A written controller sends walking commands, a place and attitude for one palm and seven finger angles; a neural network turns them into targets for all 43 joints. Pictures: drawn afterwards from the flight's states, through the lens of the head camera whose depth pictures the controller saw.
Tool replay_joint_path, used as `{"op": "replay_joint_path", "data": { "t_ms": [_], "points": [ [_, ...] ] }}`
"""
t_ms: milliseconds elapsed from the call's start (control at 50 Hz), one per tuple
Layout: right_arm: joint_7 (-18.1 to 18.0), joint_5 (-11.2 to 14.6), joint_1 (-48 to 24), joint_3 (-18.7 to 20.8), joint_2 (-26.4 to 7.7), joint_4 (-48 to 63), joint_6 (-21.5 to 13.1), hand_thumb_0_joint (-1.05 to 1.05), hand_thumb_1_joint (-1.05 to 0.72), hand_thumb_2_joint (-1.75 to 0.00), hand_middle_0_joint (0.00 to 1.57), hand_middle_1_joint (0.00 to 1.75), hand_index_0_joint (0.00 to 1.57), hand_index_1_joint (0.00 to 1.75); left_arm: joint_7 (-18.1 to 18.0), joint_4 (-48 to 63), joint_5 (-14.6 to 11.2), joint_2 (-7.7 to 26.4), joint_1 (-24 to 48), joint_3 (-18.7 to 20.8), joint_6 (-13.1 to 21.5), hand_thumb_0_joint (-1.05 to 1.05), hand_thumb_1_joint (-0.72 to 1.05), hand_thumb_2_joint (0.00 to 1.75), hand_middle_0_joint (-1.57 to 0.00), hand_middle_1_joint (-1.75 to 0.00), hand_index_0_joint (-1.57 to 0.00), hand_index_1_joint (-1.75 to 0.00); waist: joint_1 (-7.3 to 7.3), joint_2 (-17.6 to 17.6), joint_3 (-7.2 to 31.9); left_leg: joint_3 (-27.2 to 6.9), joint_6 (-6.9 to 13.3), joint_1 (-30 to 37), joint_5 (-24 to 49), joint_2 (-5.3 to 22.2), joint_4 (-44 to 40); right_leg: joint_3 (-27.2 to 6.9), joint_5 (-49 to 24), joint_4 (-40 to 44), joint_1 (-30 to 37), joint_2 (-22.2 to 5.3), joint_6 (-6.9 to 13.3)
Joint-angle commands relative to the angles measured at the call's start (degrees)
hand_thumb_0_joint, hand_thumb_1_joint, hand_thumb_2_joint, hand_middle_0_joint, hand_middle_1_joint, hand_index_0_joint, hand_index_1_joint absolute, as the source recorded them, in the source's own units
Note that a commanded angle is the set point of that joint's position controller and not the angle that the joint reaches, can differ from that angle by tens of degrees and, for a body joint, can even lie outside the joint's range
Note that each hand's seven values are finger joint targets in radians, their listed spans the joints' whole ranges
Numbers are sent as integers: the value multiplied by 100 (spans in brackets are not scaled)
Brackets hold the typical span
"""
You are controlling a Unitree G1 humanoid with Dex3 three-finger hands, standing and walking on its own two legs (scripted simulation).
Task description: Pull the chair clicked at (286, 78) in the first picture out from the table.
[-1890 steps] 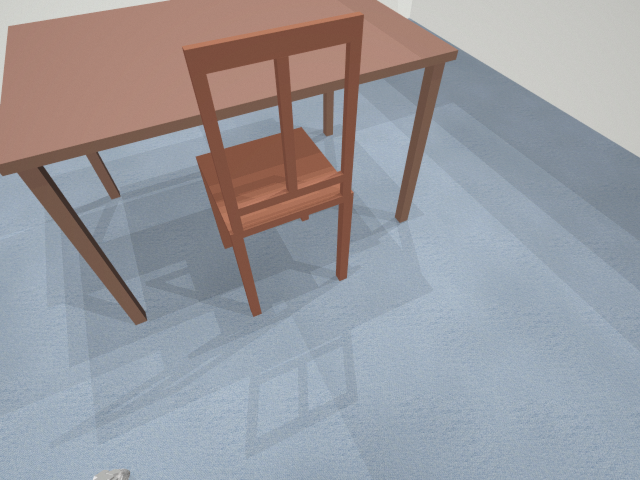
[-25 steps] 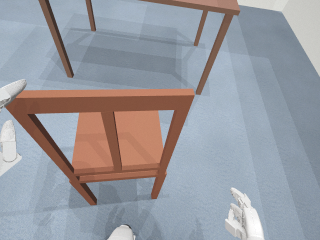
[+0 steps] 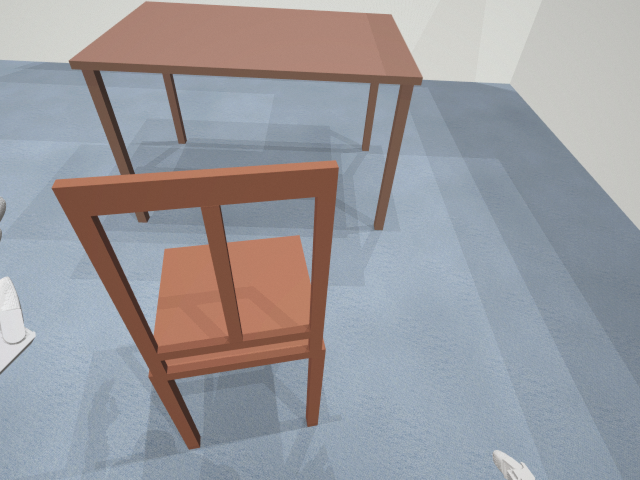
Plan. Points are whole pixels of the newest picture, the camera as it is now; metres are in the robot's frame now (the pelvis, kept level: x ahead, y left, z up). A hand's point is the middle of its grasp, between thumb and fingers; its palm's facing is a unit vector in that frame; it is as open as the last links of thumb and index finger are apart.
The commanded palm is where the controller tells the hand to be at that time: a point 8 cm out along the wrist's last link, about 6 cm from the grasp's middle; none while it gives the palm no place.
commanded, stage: stop stepping back and stand still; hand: left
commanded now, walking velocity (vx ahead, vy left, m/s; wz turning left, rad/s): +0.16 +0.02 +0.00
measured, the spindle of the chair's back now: (225, 282) +0.45 +0.18 -0.05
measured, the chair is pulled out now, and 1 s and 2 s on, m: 0.79 0.79 0.79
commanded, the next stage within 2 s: let the arm hang, fingers relaxed in 0.42 s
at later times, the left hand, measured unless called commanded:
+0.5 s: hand (5, 363) +0.18 +0.28 +0.17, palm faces +0.46 -0.79 -0.40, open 7.4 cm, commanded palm none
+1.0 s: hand out of the picture -0.07 +0.18 -0.16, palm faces +0.03 -0.97 -0.23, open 7.1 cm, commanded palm none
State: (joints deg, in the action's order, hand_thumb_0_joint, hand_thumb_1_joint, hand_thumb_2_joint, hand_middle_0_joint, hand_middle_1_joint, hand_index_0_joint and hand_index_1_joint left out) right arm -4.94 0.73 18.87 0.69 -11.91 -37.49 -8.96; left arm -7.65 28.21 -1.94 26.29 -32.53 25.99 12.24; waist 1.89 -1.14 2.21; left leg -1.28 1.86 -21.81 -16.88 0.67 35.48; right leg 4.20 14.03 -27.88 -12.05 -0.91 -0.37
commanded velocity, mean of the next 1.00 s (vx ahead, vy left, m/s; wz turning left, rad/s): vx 0.03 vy -0.01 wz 0.00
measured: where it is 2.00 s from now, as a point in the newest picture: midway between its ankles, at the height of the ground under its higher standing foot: outside the picture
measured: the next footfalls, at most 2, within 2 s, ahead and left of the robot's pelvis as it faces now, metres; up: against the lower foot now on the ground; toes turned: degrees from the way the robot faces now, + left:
none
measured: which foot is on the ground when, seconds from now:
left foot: down 0.00-1.00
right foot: down 0.00-1.00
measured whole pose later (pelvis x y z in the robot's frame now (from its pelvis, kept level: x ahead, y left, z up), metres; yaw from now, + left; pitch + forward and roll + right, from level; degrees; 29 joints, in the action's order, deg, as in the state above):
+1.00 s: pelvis +0.03 -0.01 +0.01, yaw +2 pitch +0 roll -1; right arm -1.2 -0.8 21.3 -0.1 -9.8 -61.5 1.0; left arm -1.9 -61.2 0.7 11.6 -25.7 -0.8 -1.7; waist -0.2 -0.7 -4.0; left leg -2.6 1.3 -18.3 -9.1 -1.6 27.1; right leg 2.1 16.5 -25.5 -9.3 0.2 0.2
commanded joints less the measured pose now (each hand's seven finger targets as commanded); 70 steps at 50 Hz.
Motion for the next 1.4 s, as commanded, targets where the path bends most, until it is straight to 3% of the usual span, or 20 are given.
{"op": "replay_joint_path", "data": {
  "t_ms": [0,40,120,140,240,280,340,380,480,500,520,560,620,660,700,760,800,940,1280,1380],
  "points": [
    [-47,33,-766,250,-728,796,-152,0,-90,-90,20,30,20,30,-39,606,-130,598,384,293,124,0,90,90,-20,-30,-20,-30,-10,839,-216,35,-27,667,-965,-53,420,-1282,2303,1410,-1532,-1009,790],
    [-71,1,-812,179,-709,742,-115,0,-90,-90,20,30,20,30,-108,691,-94,688,737,321,104,0,90,90,-20,-30,-20,-30,19,796,-171,-43,26,770,-858,41,8,-1052,2007,1120,-1413,-911,705],
    [-180,38,-1141,115,-693,971,-195,0,-90,-90,20,30,20,30,-165,1246,21,718,1119,290,84,0,90,90,-20,-30,-20,-30,-109,-1573,-323,-1720,233,-459,-3309,1024,-2880,2,1514,-934,-264,230,123],
    [-186,27,-1173,125,-630,1005,-217,0,-90,-90,20,30,20,30,-160,1323,43,809,1181,388,95,0,90,90,-20,-30,-20,-30,-154,-1603,-322,-1747,256,-856,-3409,1079,-3015,78,1371,-1120,174,289,121],
    [-97,-43,-1021,132,-573,922,-213,0,-90,-90,20,30,20,30,-84,1112,-18,836,499,475,58,0,90,90,-20,-30,-20,-30,-167,-513,-43,-677,61,-361,-2092,427,-1730,-267,1030,637,544,50,295],
    [-83,-31,-939,166,-575,912,-163,0,-90,-90,20,30,20,30,-73,931,-84,833,311,513,-6,0,90,90,-20,-30,-20,-30,-118,138,-126,-415,-14,-4,-1523,194,-1032,-826,1426,1037,-156,-248,507],
    [-79,-33,-961,128,-556,800,-142,0,-90,-90,20,30,20,30,-80,717,-146,713,595,361,-24,0,90,90,-20,-30,-20,-30,-26,407,-60,-219,-85,941,-679,77,-181,-1377,1512,1395,-1133,-710,701],
    [-98,-7,-993,113,-608,780,-152,0,-90,-90,20,30,20,30,-97,682,-124,608,860,175,-46,0,90,90,-20,-30,-20,-30,-12,84,-216,-410,-74,1072,-796,212,-587,-1116,1448,1172,-1364,-569,607],
    [-142,53,-1231,105,-592,1001,-290,0,-90,-90,20,30,20,30,-114,1108,25,783,1061,293,58,0,90,90,-20,-30,-20,-30,-171,-1271,-320,-1287,103,-356,-2615,869,-2888,-387,946,30,364,146,73],
    [406,-197,-1115,360,-1516,-382,-147,0,-90,-90,20,30,20,30,668,-3455,553,-806,929,-1906,-906,0,90,90,-20,-30,-20,-30,29,-911,-897,-1684,299,-648,-457,739,-1663,-366,144,-672,-766,-71,124],
    [436,-159,-794,202,-740,-435,311,0,-90,-90,20,30,20,30,744,-3805,434,-1150,665,-1850,-1311,0,90,90,-20,-30,-20,-30,-152,-544,-244,-1190,275,-184,367,711,-1541,-386,373,-373,-478,-106,33],
    [453,-184,-680,111,-635,-298,575,0,-90,-90,20,30,20,30,765,-4269,402,-1122,721,-2030,-1385,0,90,90,-20,-30,-20,-30,-222,424,-75,-1128,223,-200,-861,552,-1380,-544,854,178,-300,-166,161],
    [485,-229,-489,147,-745,-467,791,0,-90,-90,20,30,20,30,701,-5173,412,-826,1323,-2162,-1363,0,90,90,-20,-30,-20,-30,-66,1238,-394,-943,144,123,-668,159,-888,-930,1192,601,-825,-472,501],
    [502,-250,-347,140,-707,-730,889,0,-90,-90,20,30,20,30,679,-5877,384,-697,1485,-2259,-1359,0,90,90,-20,-30,-20,-30,15,879,-474,-835,78,528,-443,50,-611,-1000,1315,654,-1237,-590,641],
    [510,-255,-277,78,-697,-957,873,0,-90,-90,20,30,20,30,683,-6524,340,-668,1399,-2367,-1346,0,90,90,-20,-30,-20,-30,-24,-278,-504,-1080,115,386,-373,226,-1267,-822,956,299,-956,-306,516],
    [456,-215,-338,50,-753,-1282,816,0,-90,-90,20,30,20,30,657,-7511,306,-699,771,-2441,-1302,0,90,90,-20,-30,-20,-30,-309,-1171,-263,-1333,215,156,-606,446,-2035,-561,384,89,-61,-77,301],
    [403,-213,-207,70,-573,-1471,821,0,-90,-90,20,30,20,30,641,-7875,309,-872,613,-2405,-1276,0,90,90,-20,-30,-20,-30,-311,-1157,-182,-1200,236,373,-278,429,-1949,-555,100,342,72,-125,334],
    [322,-119,392,18,-328,-2092,822,0,-90,-90,20,30,20,30,580,-8598,230,-1113,634,-2620,-1176,0,90,90,-20,-30,-20,-30,-87,141,-60,-704,180,1119,1169,325,-1147,-729,-672,728,5,-445,415],
    [298,-134,193,-17,-104,-2573,863,0,-90,-90,20,30,20,30,495,-8936,230,-1339,717,-2646,-1189,0,90,90,-20,-30,-20,-30,-149,309,-976,-610,169,877,1080,308,-1286,-718,-442,886,-259,-423,408],
    [288,-148,169,-16,-72,-2566,878,0,-90,-90,20,30,20,30,505,-8901,220,-1346,816,-2617,-1197,0,90,90,-20,-30,-20,-30,-166,-68,-1090,-593,140,805,965,293,-1322,-731,-346,939,-238,-396,410]
  ]
}}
